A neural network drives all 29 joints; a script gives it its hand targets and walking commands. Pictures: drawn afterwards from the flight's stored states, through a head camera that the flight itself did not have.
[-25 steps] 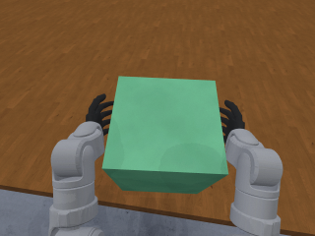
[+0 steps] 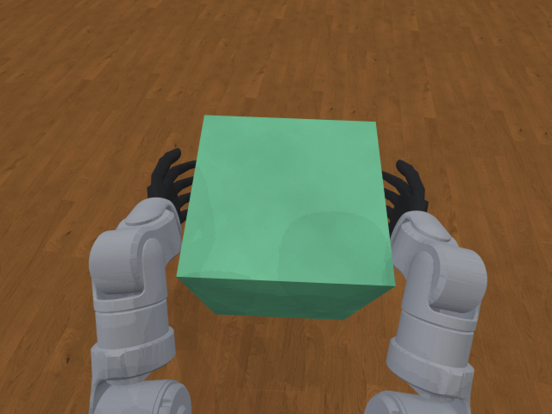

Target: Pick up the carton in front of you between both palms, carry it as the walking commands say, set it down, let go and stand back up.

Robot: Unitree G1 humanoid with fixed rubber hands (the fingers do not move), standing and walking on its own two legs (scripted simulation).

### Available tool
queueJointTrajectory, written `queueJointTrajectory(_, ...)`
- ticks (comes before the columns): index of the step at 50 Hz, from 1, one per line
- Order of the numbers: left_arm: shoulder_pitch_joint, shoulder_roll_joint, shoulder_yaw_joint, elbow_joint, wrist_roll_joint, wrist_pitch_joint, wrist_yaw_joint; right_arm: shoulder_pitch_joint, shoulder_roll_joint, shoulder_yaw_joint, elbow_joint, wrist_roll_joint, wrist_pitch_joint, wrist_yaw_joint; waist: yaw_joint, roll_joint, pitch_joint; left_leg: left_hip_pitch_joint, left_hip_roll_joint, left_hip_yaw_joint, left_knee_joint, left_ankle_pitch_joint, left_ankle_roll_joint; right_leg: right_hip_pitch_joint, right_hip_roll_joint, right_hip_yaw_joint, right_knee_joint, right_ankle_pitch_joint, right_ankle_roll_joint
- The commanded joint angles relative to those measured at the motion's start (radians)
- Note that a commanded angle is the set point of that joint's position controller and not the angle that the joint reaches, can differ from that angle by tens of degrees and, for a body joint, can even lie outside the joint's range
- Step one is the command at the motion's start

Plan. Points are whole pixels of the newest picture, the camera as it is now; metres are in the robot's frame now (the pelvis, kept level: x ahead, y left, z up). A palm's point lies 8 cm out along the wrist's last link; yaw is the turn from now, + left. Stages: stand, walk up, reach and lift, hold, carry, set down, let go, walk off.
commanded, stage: carry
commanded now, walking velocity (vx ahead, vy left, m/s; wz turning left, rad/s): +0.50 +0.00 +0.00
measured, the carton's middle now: (283, 232) +0.36 +0.03 +0.06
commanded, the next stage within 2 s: none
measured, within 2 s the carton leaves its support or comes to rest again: neither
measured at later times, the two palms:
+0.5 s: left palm (190, 10) +0.75 +0.24 +0.19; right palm (348, 0) +0.83 -0.05 +0.19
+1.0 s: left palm out of the picture +1.11 +0.16 +0.19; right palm out of the picture +1.10 -0.14 +0.19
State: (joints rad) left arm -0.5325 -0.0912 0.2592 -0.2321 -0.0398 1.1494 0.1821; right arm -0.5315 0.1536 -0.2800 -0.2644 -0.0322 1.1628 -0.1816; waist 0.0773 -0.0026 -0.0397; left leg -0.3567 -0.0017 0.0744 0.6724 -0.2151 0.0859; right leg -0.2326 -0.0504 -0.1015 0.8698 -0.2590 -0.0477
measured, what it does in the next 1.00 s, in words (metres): climbs: right foot 0.09 m higher, then left foot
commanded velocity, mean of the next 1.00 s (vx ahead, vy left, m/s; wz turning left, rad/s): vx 0.50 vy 0.00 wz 0.00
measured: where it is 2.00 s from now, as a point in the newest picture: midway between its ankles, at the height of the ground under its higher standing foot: (300, 132)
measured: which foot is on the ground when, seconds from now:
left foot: down 0.00-0.28, up 0.30-0.64, down 0.66-1.00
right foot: up 0.00-0.22, down 0.24-0.68, up 0.70-1.00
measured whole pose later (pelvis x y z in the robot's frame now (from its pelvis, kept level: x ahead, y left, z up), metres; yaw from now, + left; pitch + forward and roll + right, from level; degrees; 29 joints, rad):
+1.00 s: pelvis +0.82 +0.02 +0.10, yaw +0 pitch +5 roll -1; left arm -0.18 -0.14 0.14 -0.36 0.06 1.12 0.12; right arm -0.20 0.14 -0.12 -0.33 -0.03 1.13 -0.15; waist -0.04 0.00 -0.07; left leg -0.04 0.03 0.18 0.25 -0.30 0.03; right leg -0.53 -0.06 -0.12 0.51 -0.11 0.00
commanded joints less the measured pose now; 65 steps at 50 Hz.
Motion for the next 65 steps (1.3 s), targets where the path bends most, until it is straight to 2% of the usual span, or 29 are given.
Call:
queueJointTrajectory(1, -0.638, -0.722, -0.683, -0.083, -0.284, -0.021, -0.067, -0.431, 0.536, 0.570, -0.014, 0.133, -0.025, 0.009, -0.235, 0.366, -0.283, 1.213, 0.233, -0.255, -0.047, 1.872, 0.056, -1.006, 0.210, 0.035, 0.970, -0.604, -0.046)
queueJointTrajectory(2, -0.534, -0.691, -0.646, -0.018, -0.250, -0.017, -0.051, -0.380, 0.489, 0.579, 0.022, 0.131, -0.028, -0.002, -0.348, 0.435, -0.426, 1.488, 0.310, -0.343, 0.113, 2.188, 0.162, -1.293, 0.304, 0.165, 1.228, -0.739, -0.050)
queueJointTrajectory(4, -0.507, -0.660, -0.584, -0.068, -0.179, -0.026, -0.017, -0.460, 0.566, 0.641, -0.100, 0.199, -0.059, -0.005, -0.317, 0.104, -0.427, 1.323, 0.330, -0.496, -0.027, 1.360, 0.184, -1.422, 0.198, 0.211, 1.319, -0.687, -0.095)
queueJointTrajectory(5, -0.470, -0.647, -0.539, -0.067, -0.139, -0.033, -0.005, -0.555, 0.618, 0.689, -0.179, 0.265, -0.063, 0.005, -0.275, -0.005, -0.382, 1.278, 0.313, -0.449, -0.056, 1.221, 0.151, -1.479, 0.179, 0.156, 1.295, -0.744, -0.100)
queueJointTrajectory(8, -0.442, -0.585, -0.453, -0.053, -0.005, -0.071, 0.026, -0.754, 0.692, 0.812, -0.262, 0.434, -0.083, 0.065, -0.066, -0.024, -0.239, 0.392, 0.137, -0.021, -0.390, 1.058, 0.010, -0.638, 0.085, -0.096, 0.420, -0.422, -0.052)
queueJointTrajectory(9, -0.463, -0.575, -0.463, -0.088, 0.012, -0.082, 0.029, -0.759, 0.702, 0.822, -0.259, 0.466, -0.094, 0.082, -0.013, 0.079, -0.312, 0.094, 0.087, 0.037, -0.369, 1.193, 0.010, -0.126, 0.130, -0.172, 0.196, -0.055, -0.041)
queueJointTrajectory(11, -0.536, -0.613, -0.557, -0.177, -0.026, -0.095, 0.013, -0.722, 0.686, 0.796, -0.256, 0.458, -0.104, 0.099, 0.239, 0.189, -0.527, -0.146, 0.099, -0.034, 0.148, 1.195, 0.002, 0.583, 0.230, -0.151, -0.008, 0.319, -0.012)
queueJointTrajectory(12, -0.524, -0.650, -0.612, -0.180, -0.060, -0.098, 0.000, -0.754, 0.672, 0.790, -0.259, 0.425, -0.102, 0.101, 0.290, -0.011, -0.518, -0.175, -0.072, -0.012, 0.740, 0.249, -0.047, 0.610, 0.088, 0.126, -0.175, 0.509, -0.135)
queueJointTrajectory(13, -0.415, -0.646, -0.632, -0.159, -0.093, -0.094, -0.009, -0.639, 0.615, 0.752, -0.189, 0.391, -0.086, 0.089, 0.170, -0.130, -0.556, -0.083, -0.191, -0.068, 1.019, -0.177, -0.017, 0.461, 0.034, 0.287, -0.273, 0.758, -0.185)
queueJointTrajectory(14, -0.418, -0.611, -0.688, -0.184, -0.126, -0.087, -0.012, -0.483, 0.609, 0.688, -0.135, 0.331, -0.083, 0.069, 0.073, -0.323, -0.842, -0.155, -0.238, -0.311, 1.273, -0.207, -0.010, 0.697, -0.242, 0.751, -0.246, 1.053, -0.324)
queueJointTrajectory(16, -0.515, -0.694, -0.777, -0.220, -0.262, -0.077, -0.031, -0.429, 0.509, 0.579, -0.122, 0.216, -0.073, 0.030, 0.032, -0.174, -0.742, -0.252, -0.120, -0.249, 1.221, -0.172, -0.024, 0.537, -0.227, 0.899, -0.368, 0.482, -0.342)
queueJointTrajectory(20, -0.731, -0.783, -0.853, -0.250, -0.403, -0.055, -0.081, -0.419, 0.471, 0.415, -0.066, 0.068, -0.081, 0.002, 0.046, 0.131, -0.495, -0.406, -0.032, -0.148, 0.878, -0.323, -0.041, 0.398, -0.145, 0.630, -0.348, 0.558, -0.276)
queueJointTrajectory(25, -0.719, -0.819, -0.821, -0.078, -0.406, -0.038, -0.101, -0.400, 0.486, 0.426, 0.047, 0.009, -0.072, 0.012, 0.062, 0.006, -0.467, -0.432, 0.016, -0.059, 0.320, -0.102, -0.016, 0.503, -0.125, 0.395, -0.391, 0.940, -0.156)
queueJointTrajectory(29, -0.634, -0.838, -0.725, 0.148, -0.336, -0.017, -0.120, -0.416, 0.519, 0.460, 0.158, -0.012, -0.038, 0.023, 0.000, -0.077, -0.376, -0.051, -0.102, 0.133, -0.160, 0.286, -0.046, 0.299, -0.050, 0.136, -0.412, 1.087, -0.037)
queueJointTrajectory(32, -0.543, -0.853, -0.619, 0.242, -0.222, -0.007, -0.119, -0.444, 0.605, 0.535, 0.164, 0.035, -0.010, 0.045, -0.097, -0.141, -0.390, 0.344, -0.056, 0.142, -0.290, 0.398, -0.009, 0.106, -0.049, 0.040, -0.225, 0.990, 0.036)
queueJointTrajectory(33, -0.527, -0.839, -0.577, 0.272, -0.168, -0.001, -0.115, -0.470, 0.650, 0.564, 0.162, 0.059, -0.005, 0.056, -0.121, -0.110, -0.401, 0.494, 0.028, 0.049, -0.280, 0.384, 0.033, -0.016, -0.023, 0.017, -0.036, 0.761, 0.051)
queueJointTrajectory(34, -0.502, -0.833, -0.546, 0.291, -0.126, 0.009, -0.110, -0.465, 0.667, 0.579, 0.172, 0.076, -0.003, 0.063, -0.128, 0.057, -0.402, 0.635, 0.267, -0.255, -0.209, 0.671, 0.128, -0.244, 0.091, 0.014, 0.240, 0.027, 0.065)
queueJointTrajectory(35, -0.445, -0.811, -0.515, 0.331, -0.093, 0.018, -0.105, -0.465, 0.666, 0.576, 0.212, 0.090, 0.000, 0.063, -0.110, 0.143, -0.422, 0.689, 0.414, -0.546, -0.272, 0.694, 0.263, -0.423, 0.154, 0.089, 0.485, -0.266, 0.082)
queueJointTrajectory(36, -0.395, -0.804, -0.491, 0.332, -0.055, 0.019, -0.095, -0.490, 0.709, 0.615, 0.199, 0.130, -0.001, 0.067, -0.101, 0.054, -0.430, 0.667, 0.445, -0.599, -0.323, 0.397, 0.302, -0.515, 0.074, 0.163, 0.555, -0.238, 0.065)
queueJointTrajectory(38, -0.355, -0.837, -0.473, 0.278, -0.004, 0.012, -0.087, -0.567, 0.853, 0.725, 0.136, 0.239, -0.014, 0.096, -0.089, -0.087, -0.323, 0.459, 0.380, -0.469, -0.440, 0.197, 0.198, -0.474, 0.003, 0.156, 0.373, -0.118, 0.045)
queueJointTrajectory(41, -0.299, -0.911, -0.526, 0.159, 0.025, -0.021, -0.093, -0.579, 0.980, 0.823, 0.039, 0.333, -0.047, 0.141, -0.084, -0.013, -0.274, 0.328, 0.307, -0.297, -0.523, 0.147, 0.107, -0.338, -0.022, 0.098, 0.103, -0.052, 0.055)
queueJointTrajectory(47, -0.037, -0.995, -0.699, -0.103, -0.051, -0.048, -0.102, -0.232, 0.921, 0.850, -0.200, 0.330, -0.052, 0.158, -0.101, 0.175, -0.305, 0.458, 0.208, -0.022, -0.441, 0.499, 0.033, -0.259, 0.029, -0.062, -0.334, 0.153, 0.058)
queueJointTrajectory(52, 0.069, -0.922, -0.821, -0.317, -0.165, -0.002, -0.123, 0.115, 0.827, 0.798, -0.275, 0.243, -0.006, 0.151, -0.087, 0.161, -0.367, 0.444, 0.167, 0.139, -0.142, 0.726, -0.041, 0.044, 0.086, -0.176, -0.517, 0.269, 0.024)
queueJointTrajectory(53, 0.109, -0.906, -0.829, -0.326, -0.176, 0.010, -0.132, 0.146, 0.801, 0.799, -0.287, 0.230, 0.005, 0.151, -0.070, 0.138, -0.410, 0.283, 0.155, 0.158, 0.008, 0.585, -0.074, 0.249, 0.023, -0.106, -0.493, 0.231, -0.002)
queueJointTrajectory(54, 0.151, -0.879, -0.827, -0.337, -0.180, 0.023, -0.139, 0.156, 0.775, 0.802, -0.302, 0.226, 0.019, 0.153, -0.046, -0.026, -0.466, 0.084, 0.109, 0.146, 0.234, 0.255, -0.102, 0.422, -0.183, 0.193, -0.500, 0.227, -0.044)
queueJointTrajectory(55, 0.119, -0.863, -0.830, -0.329, -0.185, 0.026, -0.145, 0.148, 0.758, 0.805, -0.332, 0.220, 0.031, 0.155, -0.048, -0.309, -0.492, -0.261, -0.015, 0.072, 0.479, -0.212, -0.121, 0.645, -0.366, 0.551, -0.542, 0.287, -0.217)
queueJointTrajectory(57, 0.125, -0.896, -0.851, -0.361, -0.213, 0.036, -0.162, 0.127, 0.778, 0.829, -0.336, 0.240, 0.034, 0.164, -0.044, -0.148, -0.394, -0.417, 0.052, -0.058, 0.646, -0.293, -0.081, 0.546, -0.362, 0.458, -0.536, 0.505, -0.233)
queueJointTrajectory(59, 0.092, -0.928, -0.869, -0.382, -0.223, 0.032, -0.177, 0.119, 0.821, 0.842, -0.336, 0.239, 0.023, 0.174, -0.052, -0.033, -0.330, -0.374, 0.126, -0.081, 0.466, -0.185, -0.072, 0.400, -0.321, 0.320, -0.599, 0.371, -0.137)
queueJointTrajectory(65, 0.174, -0.851, -0.860, -0.371, -0.212, 0.026, -0.188, 0.185, 0.785, 0.860, -0.340, 0.214, 0.007, 0.160, -0.061, -0.160, -0.205, -0.166, 0.084, 0.070, -0.037, -0.011, -0.105, 0.177, -0.211, 0.018, -0.691, 0.205, -0.077)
